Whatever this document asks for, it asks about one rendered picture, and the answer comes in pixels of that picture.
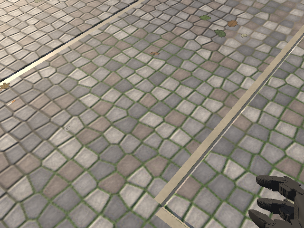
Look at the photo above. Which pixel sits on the right robot hand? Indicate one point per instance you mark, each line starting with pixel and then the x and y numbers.
pixel 293 214

